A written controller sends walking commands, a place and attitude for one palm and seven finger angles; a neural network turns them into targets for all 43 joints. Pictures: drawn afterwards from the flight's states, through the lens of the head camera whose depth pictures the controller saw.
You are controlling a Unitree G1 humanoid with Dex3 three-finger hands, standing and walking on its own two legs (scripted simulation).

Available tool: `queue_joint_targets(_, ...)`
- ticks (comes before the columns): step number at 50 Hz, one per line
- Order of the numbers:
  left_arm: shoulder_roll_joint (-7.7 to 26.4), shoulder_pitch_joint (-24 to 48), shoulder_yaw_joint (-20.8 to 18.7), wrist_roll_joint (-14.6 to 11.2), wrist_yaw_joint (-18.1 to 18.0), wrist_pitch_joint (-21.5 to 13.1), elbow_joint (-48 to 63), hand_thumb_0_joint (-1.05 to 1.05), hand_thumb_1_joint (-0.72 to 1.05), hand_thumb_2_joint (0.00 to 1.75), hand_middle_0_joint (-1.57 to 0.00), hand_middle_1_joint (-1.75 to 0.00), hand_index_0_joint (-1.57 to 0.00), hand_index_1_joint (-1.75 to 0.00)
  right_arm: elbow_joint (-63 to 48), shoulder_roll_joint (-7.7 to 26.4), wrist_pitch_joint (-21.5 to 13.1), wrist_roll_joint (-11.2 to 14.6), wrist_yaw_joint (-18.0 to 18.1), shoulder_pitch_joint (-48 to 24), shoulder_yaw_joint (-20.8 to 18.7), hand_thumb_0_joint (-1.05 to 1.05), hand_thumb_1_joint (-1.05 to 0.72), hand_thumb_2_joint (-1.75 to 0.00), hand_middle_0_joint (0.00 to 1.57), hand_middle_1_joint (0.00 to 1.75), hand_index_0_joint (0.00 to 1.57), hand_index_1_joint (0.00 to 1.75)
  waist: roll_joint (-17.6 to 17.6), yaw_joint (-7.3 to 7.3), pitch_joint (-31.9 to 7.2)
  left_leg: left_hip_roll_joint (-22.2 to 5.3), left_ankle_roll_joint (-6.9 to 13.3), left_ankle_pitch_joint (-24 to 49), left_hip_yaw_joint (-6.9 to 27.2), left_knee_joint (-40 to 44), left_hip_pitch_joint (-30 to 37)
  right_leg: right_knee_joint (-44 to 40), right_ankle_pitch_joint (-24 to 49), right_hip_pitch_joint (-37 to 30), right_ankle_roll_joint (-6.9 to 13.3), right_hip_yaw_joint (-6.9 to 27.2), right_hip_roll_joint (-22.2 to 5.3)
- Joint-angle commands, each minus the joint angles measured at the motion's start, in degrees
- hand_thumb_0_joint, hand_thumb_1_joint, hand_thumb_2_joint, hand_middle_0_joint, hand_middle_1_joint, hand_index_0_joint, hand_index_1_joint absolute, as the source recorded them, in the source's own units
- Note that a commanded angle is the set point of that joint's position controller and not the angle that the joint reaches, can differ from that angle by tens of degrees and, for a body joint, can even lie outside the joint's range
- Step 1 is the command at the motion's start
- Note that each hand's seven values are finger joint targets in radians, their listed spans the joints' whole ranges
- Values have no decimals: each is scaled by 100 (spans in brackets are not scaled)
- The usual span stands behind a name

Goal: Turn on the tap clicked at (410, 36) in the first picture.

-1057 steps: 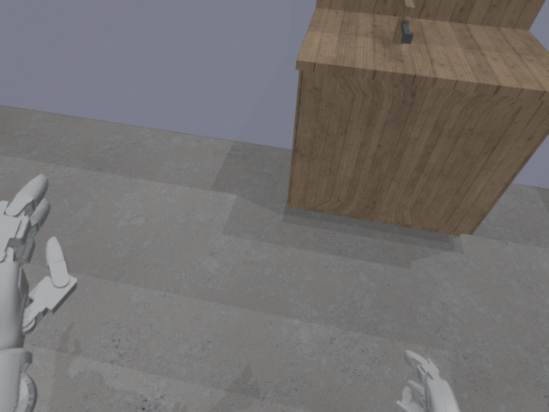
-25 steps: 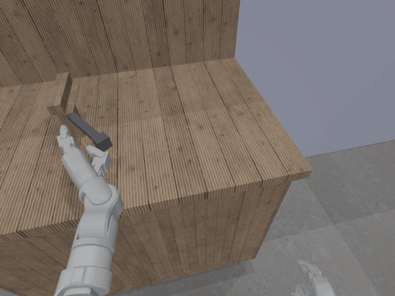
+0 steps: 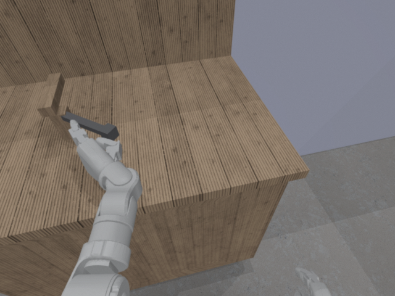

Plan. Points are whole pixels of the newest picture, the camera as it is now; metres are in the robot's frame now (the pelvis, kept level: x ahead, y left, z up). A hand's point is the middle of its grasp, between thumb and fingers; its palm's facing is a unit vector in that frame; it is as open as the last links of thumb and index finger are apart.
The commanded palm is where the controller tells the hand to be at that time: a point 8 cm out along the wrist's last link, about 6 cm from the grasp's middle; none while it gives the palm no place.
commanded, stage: push the lever round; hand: left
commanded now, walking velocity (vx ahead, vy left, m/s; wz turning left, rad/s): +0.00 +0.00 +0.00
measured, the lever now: (109, 133) +0.42 +0.22 +0.11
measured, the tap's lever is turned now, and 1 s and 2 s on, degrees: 50 73 80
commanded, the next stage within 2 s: lift the hand up off the lever in 0.96 s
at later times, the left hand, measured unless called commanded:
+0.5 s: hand (127, 139) +0.41 +0.18 +0.10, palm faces +0.80 -0.59 -0.11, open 7.6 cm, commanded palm +0.37 +0.19 +0.10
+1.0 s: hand (135, 127) +0.45 +0.17 +0.10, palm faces +0.80 -0.58 -0.12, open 7.7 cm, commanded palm +0.41 +0.19 +0.10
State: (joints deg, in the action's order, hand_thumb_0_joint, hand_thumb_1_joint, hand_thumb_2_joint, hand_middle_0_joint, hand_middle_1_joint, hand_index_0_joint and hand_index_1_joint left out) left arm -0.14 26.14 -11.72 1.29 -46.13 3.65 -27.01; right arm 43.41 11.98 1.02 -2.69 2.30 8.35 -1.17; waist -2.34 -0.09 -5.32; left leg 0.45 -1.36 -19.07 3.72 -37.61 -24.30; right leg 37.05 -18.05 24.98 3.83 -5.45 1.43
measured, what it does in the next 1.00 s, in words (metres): stands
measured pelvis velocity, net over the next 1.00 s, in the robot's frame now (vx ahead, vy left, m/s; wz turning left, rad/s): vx -0.01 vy -0.01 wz -0.01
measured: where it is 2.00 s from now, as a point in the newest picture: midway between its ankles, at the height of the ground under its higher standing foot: outside the picture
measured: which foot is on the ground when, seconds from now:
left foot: down 0.00-1.00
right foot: down 0.00-1.00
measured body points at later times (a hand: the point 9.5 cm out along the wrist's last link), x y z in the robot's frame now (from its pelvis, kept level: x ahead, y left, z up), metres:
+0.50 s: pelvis -0.01 -0.01 -0.01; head +0.01 -0.03 +0.44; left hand +0.37 +0.21 +0.11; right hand +0.13 -0.25 -0.13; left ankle +0.00 +0.14 -0.72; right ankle +0.01 -0.07 -0.72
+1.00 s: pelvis -0.01 -0.01 -0.01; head +0.03 -0.02 +0.44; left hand +0.41 +0.20 +0.11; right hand +0.07 -0.26 -0.15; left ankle +0.00 +0.14 -0.72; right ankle +0.01 -0.08 -0.72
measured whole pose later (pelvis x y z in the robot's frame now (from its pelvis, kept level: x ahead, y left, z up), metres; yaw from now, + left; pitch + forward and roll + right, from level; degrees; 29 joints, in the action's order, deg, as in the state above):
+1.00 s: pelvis -0.01 -0.01 -0.01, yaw -1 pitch +11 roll +0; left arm 3.8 45.8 -21.4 6.1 -53.6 0.1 -49.1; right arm 46.1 12.4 0.6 -4.7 -0.2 12.7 -2.2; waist -2.0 4.5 -7.3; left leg -0.3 -2.0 -19.6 3.5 -41.6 -33.0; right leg 41.1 -18.4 34.0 4.6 -5.4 2.1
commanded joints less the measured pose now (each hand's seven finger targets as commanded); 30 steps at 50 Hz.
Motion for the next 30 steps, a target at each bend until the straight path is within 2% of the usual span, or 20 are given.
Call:
queue_joint_targets(1,420,2333,229,279,-114,-272,1150,0,90,90,-15,-15,-15,-15,-771,619,-214,-17,-37,-497,-229,0,-90,-90,20,30,20,30,508,104,-1719,27,141,1682,-233,193,374,-502,1696,-1014,-233,285,-258)
queue_joint_targets(2,318,2401,314,291,-140,-261,1124,0,90,90,-15,-15,-15,-15,-765,616,-216,-28,-55,-491,-230,0,-90,-90,20,30,20,30,546,137,-1697,23,148,1705,-249,168,382,-499,1784,-991,-249,286,-271)
queue_joint_targets(3,516,2328,78,309,-190,-238,1028,0,90,90,-15,-15,-15,-15,-723,646,-205,-35,-50,-483,-251,0,-90,-90,20,30,20,30,519,75,-1659,23,137,1691,-208,198,331,-490,1688,-976,-222,267,-243)
queue_joint_targets(4,351,2485,242,308,-204,-232,1034,0,90,90,-15,-15,-15,-15,-751,619,-203,-25,-78,-484,-231,0,-90,-90,20,30,20,30,556,117,-1651,35,143,1660,-235,191,310,-481,1691,-962,-242,270,-265)
queue_joint_targets(6,309,2666,273,333,-262,-236,1037,0,90,90,-15,-15,-15,-15,-731,612,-199,-45,-94,-485,-241,0,-90,-90,20,30,20,30,521,154,-1720,41,159,1619,-269,138,310,-492,1749,-953,-268,306,-287)
queue_joint_targets(8,685,2602,-145,368,-354,-221,986,0,90,90,-15,-15,-15,-15,-681,632,-183,-62,-89,-453,-268,0,-90,-90,20,30,20,30,445,46,-1791,49,152,1622,-263,146,243,-481,1734,-1039,-247,312,-268)
queue_joint_targets(9,501,2705,54,375,-354,-213,1018,0,90,90,-15,-15,-15,-15,-719,599,-165,-46,-108,-468,-253,0,-90,-90,20,30,20,30,470,96,-1858,57,151,1633,-261,128,227,-444,1769,-1052,-255,314,-287)
queue_joint_targets(11,401,2864,135,398,-399,-172,822,0,90,90,-15,-15,-15,-15,-676,584,-162,-57,-124,-469,-239,0,-90,-90,20,30,20,30,523,161,-1738,59,162,1482,-277,110,141,-491,1690,-963,-289,330,-318)
queue_joint_targets(13,743,2895,-233,439,-482,-154,626,0,90,90,-15,-15,-15,-15,-607,626,-150,-67,-105,-426,-262,0,-90,-90,20,30,20,30,548,120,-1697,55,175,1362,-250,129,59,-525,1490,-940,-277,339,-285)
queue_joint_targets(14,512,3041,-2,428,-483,-163,670,0,90,90,-15,-15,-15,-15,-651,597,-152,-62,-125,-453,-242,0,-90,-90,20,30,20,30,543,171,-1716,68,182,1331,-268,128,55,-515,1469,-911,-292,339,-303)
queue_joint_targets(16,503,3209,10,461,-505,-203,651,0,90,90,-15,-15,-15,-15,-631,592,-169,-81,-141,-393,-247,0,-90,-90,20,30,20,30,495,193,-1791,69,179,1338,-280,90,65,-491,1542,-905,-297,347,-308)
queue_joint_targets(18,684,3124,-157,503,-519,-218,539,0,90,90,-15,-15,-15,-15,-590,620,-155,-88,-135,-383,-270,0,-90,-90,20,30,20,30,409,153,-1816,69,184,1302,-267,79,18,-478,1487,-875,-278,358,-283)
queue_joint_targets(21,479,3510,90,540,-529,-281,384,0,90,90,-15,-15,-15,-15,-573,593,-180,-90,-163,-342,-249,0,-90,-90,20,30,20,30,467,294,-1727,58,188,1132,-261,65,-13,-482,1227,-703,-282,337,-277)
queue_joint_targets(22,511,3507,27,525,-544,-300,308,0,90,90,-15,-15,-15,-15,-565,600,-193,-95,-166,-322,-258,0,-90,-90,20,30,20,30,452,300,-1713,59,204,1077,-287,46,-21,-517,1195,-669,-300,363,-279)
queue_joint_targets(23,780,3497,-221,549,-570,-329,278,0,90,90,-15,-15,-15,-15,-523,643,-194,-102,-145,-280,-280,0,-90,-90,20,30,20,30,494,252,-1777,59,204,1081,-249,63,-55,-495,1141,-700,-275,356,-247)
queue_joint_targets(25,564,3686,-10,529,-564,-387,292,0,90,90,-15,-15,-15,-15,-557,604,-209,-97,-162,-276,-269,0,-90,-90,20,30,20,30,484,309,-1888,76,204,1071,-277,36,-52,-461,1189,-703,-296,366,-267)
queue_joint_targets(27,680,3762,-129,534,-580,-420,186,0,90,90,-15,-15,-15,-15,-526,615,-218,-107,-164,-208,-275,0,-90,-90,20,30,20,30,509,325,-1925,68,202,1080,-287,6,-112,-449,1297,-745,-317,393,-285)
queue_joint_targets(28,890,3624,-344,559,-602,-418,87,0,90,90,-15,-15,-15,-15,-492,648,-211,-117,-149,-195,-294,0,-90,-90,20,30,20,30,459,255,-1911,71,202,1061,-273,27,-160,-448,1243,-759,-301,393,-260)
queue_joint_targets(29,664,3805,-100,568,-578,-429,99,0,90,90,-15,-15,-15,-15,-515,618,-207,-110,-168,-194,-270,0,-90,-90,20,30,20,30,346,329,-1901,66,192,1111,-282,33,-105,-403,1261,-690,-287,369,-265)
queue_joint_targets(30,695,3852,-157,557,-598,-444,51,0,90,90,-15,-15,-15,-15,-507,619,-226,-118,-182,-149,-276,0,-90,-90,20,30,20,30,382,336,-1949,77,204,1053,-292,1,-136,-421,1211,-673,-305,384,-266)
